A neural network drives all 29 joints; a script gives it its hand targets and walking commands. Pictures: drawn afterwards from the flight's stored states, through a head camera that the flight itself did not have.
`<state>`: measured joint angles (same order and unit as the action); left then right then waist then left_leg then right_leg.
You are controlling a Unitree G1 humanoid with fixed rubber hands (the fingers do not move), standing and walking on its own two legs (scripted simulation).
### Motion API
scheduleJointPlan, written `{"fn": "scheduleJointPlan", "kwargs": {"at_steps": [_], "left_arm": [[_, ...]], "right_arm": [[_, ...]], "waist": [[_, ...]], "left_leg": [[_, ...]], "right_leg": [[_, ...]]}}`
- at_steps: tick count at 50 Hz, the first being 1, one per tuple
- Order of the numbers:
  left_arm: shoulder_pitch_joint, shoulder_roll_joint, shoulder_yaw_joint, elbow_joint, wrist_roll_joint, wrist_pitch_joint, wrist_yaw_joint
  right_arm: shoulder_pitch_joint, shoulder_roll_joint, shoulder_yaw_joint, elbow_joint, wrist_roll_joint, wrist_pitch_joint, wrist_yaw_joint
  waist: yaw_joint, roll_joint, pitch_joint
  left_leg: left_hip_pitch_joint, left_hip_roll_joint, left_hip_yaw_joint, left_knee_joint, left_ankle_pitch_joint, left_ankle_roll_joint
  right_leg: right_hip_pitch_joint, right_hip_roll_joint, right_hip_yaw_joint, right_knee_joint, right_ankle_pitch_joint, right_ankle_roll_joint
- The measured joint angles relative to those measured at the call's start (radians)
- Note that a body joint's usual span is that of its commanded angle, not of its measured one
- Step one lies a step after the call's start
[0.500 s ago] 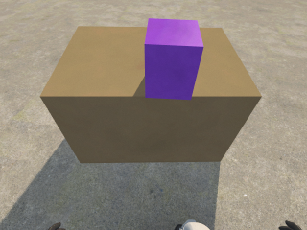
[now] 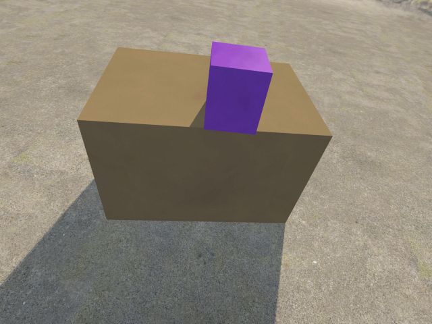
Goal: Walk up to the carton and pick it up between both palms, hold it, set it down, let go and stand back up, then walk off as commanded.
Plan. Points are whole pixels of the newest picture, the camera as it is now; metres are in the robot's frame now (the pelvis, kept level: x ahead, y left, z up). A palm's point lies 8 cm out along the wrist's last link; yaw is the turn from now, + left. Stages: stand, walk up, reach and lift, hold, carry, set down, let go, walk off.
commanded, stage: walk off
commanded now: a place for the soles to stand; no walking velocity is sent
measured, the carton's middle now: (234, 88) +0.94 +0.02 -0.01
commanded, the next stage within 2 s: none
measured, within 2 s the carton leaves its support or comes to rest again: neither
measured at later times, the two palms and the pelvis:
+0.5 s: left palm out of the picture -0.11 +0.25 -0.05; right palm out of the picture -0.26 -0.39 -0.08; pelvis -0.23 -0.06 +0.02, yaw -2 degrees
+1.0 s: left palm out of the picture -0.42 +0.20 -0.09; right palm out of the picture -0.31 -0.45 -0.05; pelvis -0.44 -0.13 -0.01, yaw -1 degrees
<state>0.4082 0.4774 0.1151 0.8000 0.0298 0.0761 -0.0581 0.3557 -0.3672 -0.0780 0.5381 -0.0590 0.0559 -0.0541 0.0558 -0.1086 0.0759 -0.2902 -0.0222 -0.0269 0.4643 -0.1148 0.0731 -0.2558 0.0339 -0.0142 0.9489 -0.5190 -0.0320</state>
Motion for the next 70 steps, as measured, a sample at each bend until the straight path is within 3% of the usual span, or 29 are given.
{"fn": "scheduleJointPlan", "kwargs": {"at_steps": [4,7,8,10,13,16,19,22,26,28,29,30,32,34,36,39,43,46,47,49,52,56,61,66,70], "left_arm": [[0.008,-0.028,-0.017,-0.026,-0.01,-0.015,-0.014],[0.027,-0.031,-0.021,-0.039,-0.02,-0.025,-0.021],[0.032,-0.031,-0.017,-0.036,-0.022,-0.024,-0.017],[0.029,-0.037,-0.013,-0.02,-0.033,-0.015,-0.003],[0.015,-0.062,-0.007,0.022,-0.041,-0.016,0.027],[-0.007,-0.086,-0.012,0.028,-0.025,-0.021,0.046],[-0.04,-0.101,-0.025,-0.004,-0.018,-0.033,0.06],[-0.086,-0.098,-0.031,-0.033,-0.014,-0.039,0.072],[-0.145,-0.073,-0.024,-0.069,-0.005,-0.021,0.089],[-0.184,-0.054,-0.016,-0.093,0.0,0.0,0.091],[-0.212,-0.048,-0.014,-0.1,0.0,0.01,0.09],[-0.245,-0.043,-0.011,-0.1,-0.002,0.014,0.088],[-0.278,-0.058,0.005,-0.073,0.011,0.012,0.067],[-0.272,-0.098,-0.001,-0.046,0.016,-0.015,0.024],[-0.228,-0.115,-0.02,-0.017,0.017,-0.031,-0.003],[-0.147,-0.096,-0.023,0.035,0.012,0.006,-0.014],[-0.084,-0.053,-0.001,0.026,0.001,0.028,0.0],[-0.058,-0.033,0.013,-0.02,-0.01,0.003,0.018],[-0.059,-0.041,0.012,-0.02,-0.012,-0.006,0.027],[-0.044,-0.061,-0.004,-0.008,-0.025,-0.021,0.039],[0.018,-0.092,-0.026,0.028,-0.018,-0.042,0.064],[0.064,-0.119,-0.03,0.057,-0.001,-0.048,0.09],[0.05,-0.132,-0.038,0.033,0.011,-0.059,0.105],[-0.015,-0.108,-0.041,0.006,0.011,-0.054,0.111],[-0.052,-0.088,-0.039,-0.005,-0.001,-0.046,0.109]], "right_arm": [[-0.046,-0.024,-0.014,0.0,0.003,0.012,-0.006],[-0.091,-0.041,-0.02,0.031,0.007,0.022,-0.01],[-0.102,-0.046,-0.022,0.037,0.005,0.024,-0.011],[-0.104,-0.049,-0.025,0.061,0.006,0.03,-0.01],[-0.064,-0.023,-0.013,0.112,0.018,0.037,0.008],[-0.004,0.004,0.005,0.158,0.023,0.032,0.029],[0.072,0.002,-0.004,0.178,0.032,0.022,0.044],[0.145,-0.018,-0.019,0.186,0.038,0.013,0.053],[0.234,-0.038,-0.02,0.153,0.033,0.017,0.058],[0.271,-0.046,-0.009,0.135,0.037,0.013,0.058],[0.291,-0.056,-0.007,0.127,0.04,0.007,0.057],[0.294,-0.059,-0.009,0.142,0.041,0.003,0.057],[0.274,-0.048,-0.009,0.214,0.026,-0.005,0.05],[0.246,-0.037,-0.009,0.282,0.009,-0.017,0.027],[0.191,-0.018,-0.012,0.31,-0.002,-0.011,0.016],[0.122,0.024,-0.018,0.268,-0.008,-0.009,0.01],[0.05,0.056,-0.037,0.111,-0.01,-0.032,-0.004],[-0.015,0.033,-0.049,-0.007,-0.003,-0.03,-0.017],[-0.029,0.013,-0.059,-0.031,-0.003,-0.02,-0.017],[-0.016,-0.027,-0.075,-0.052,0.0,0.009,-0.003],[0.009,-0.066,-0.062,-0.014,0.003,0.034,0.02],[0.047,-0.073,-0.041,0.044,0.021,0.037,0.045],[0.129,-0.073,-0.047,0.085,0.029,0.037,0.054],[0.193,-0.062,-0.03,0.124,0.027,0.03,0.052],[0.21,-0.04,-0.01,0.133,0.033,0.023,0.044]], "waist": [[0.006,0.029,0.012],[0.011,0.06,0.01],[0.017,0.073,0.015],[0.026,0.105,0.037],[0.031,0.102,0.01],[0.01,0.066,-0.05],[-0.016,0.045,-0.092],[-0.046,0.039,-0.101],[-0.091,0.043,-0.064],[-0.116,0.048,-0.026],[-0.13,0.068,-0.003],[-0.143,0.078,0.034],[-0.15,0.066,0.086],[-0.157,0.112,0.091],[-0.149,0.147,0.068],[-0.115,0.144,-0.01],[-0.043,0.109,-0.065],[-0.002,0.087,-0.036],[0.0,0.111,-0.012],[0.002,0.147,-0.005],[0.017,0.147,-0.056],[0.009,0.094,-0.096],[-0.016,0.064,-0.099],[-0.051,0.082,-0.068],[-0.08,0.119,-0.052]], "left_leg": [[-0.015,0.018,0.009,-0.039,0.016,-0.014],[-0.054,0.034,0.011,-0.037,-0.014,-0.06],[-0.094,0.041,0.011,0.035,-0.107,-0.071],[-0.185,0.031,-0.024,0.389,-0.262,-0.085],[-0.212,-0.021,-0.037,0.828,-0.268,-0.1],[-0.136,-0.048,0.001,0.964,-0.273,-0.1],[-0.044,-0.059,0.045,0.969,-0.274,-0.083],[0.035,-0.055,0.088,0.891,-0.315,-0.058],[0.134,-0.034,0.138,0.607,-0.428,-0.014],[0.201,-0.016,0.157,0.331,-0.483,0.01],[0.229,-0.003,0.144,0.17,-0.503,0.027],[0.216,0.0,0.123,0.097,-0.442,0.029],[0.14,-0.011,0.137,0.181,-0.33,0.015],[0.107,0.012,0.117,0.198,-0.257,-0.002],[0.111,0.04,0.101,0.147,-0.174,-0.013],[0.127,0.056,0.098,0.053,-0.141,-0.022],[0.099,0.071,0.118,-0.003,-0.102,-0.019],[0.032,0.101,0.134,0.066,-0.098,-0.036],[-0.004,0.128,0.111,0.154,-0.164,-0.035],[-0.095,0.126,0.026,0.451,-0.246,-0.04],[-0.165,0.065,-0.042,0.828,-0.274,-0.057],[-0.167,0.003,-0.041,1.004,-0.294,-0.062],[-0.126,-0.014,-0.019,0.942,-0.283,-0.061],[-0.077,0.023,-0.024,0.706,-0.273,-0.048],[-0.033,0.068,-0.068,0.494,-0.282,-0.014]], "right_leg": [[0.001,-0.012,-0.036,-0.03,-0.031,-0.029],[0.073,-0.033,-0.068,-0.245,-0.023,-0.07],[0.088,-0.036,-0.075,-0.323,0.042,-0.069],[0.08,-0.026,-0.092,-0.32,0.193,-0.057],[0.092,-0.034,-0.077,-0.362,0.292,-0.043],[0.075,-0.054,-0.049,-0.421,0.302,-0.046],[0.046,-0.068,-0.027,-0.474,0.265,-0.054],[0.026,-0.075,-0.027,-0.548,0.263,-0.034],[0.004,-0.072,-0.06,-0.657,0.292,0.014],[-0.047,-0.073,-0.098,-0.657,0.315,0.073],[-0.114,-0.067,-0.122,-0.582,0.261,0.1],[-0.206,-0.07,-0.116,-0.404,0.145,0.097],[-0.375,-0.074,-0.027,0.131,-0.003,0.101],[-0.429,-0.042,0.024,0.553,0.057,0.078],[-0.362,-0.022,0.039,0.705,0.081,0.045],[-0.17,-0.039,0.008,0.548,0.052,0.018],[0.059,-0.084,-0.034,0.056,0.021,-0.03],[0.191,-0.106,-0.02,-0.329,0.009,-0.084],[0.205,-0.085,-0.038,-0.366,0.074,-0.048],[0.22,-0.048,-0.074,-0.366,0.123,-0.014],[0.248,-0.031,-0.065,-0.422,0.165,0.002],[0.254,-0.048,-0.031,-0.483,0.194,-0.005],[0.222,-0.057,-0.005,-0.506,0.208,-0.01],[0.175,-0.037,-0.016,-0.467,0.21,0.002],[0.158,-0.012,-0.038,-0.407,0.156,0.02]]}}
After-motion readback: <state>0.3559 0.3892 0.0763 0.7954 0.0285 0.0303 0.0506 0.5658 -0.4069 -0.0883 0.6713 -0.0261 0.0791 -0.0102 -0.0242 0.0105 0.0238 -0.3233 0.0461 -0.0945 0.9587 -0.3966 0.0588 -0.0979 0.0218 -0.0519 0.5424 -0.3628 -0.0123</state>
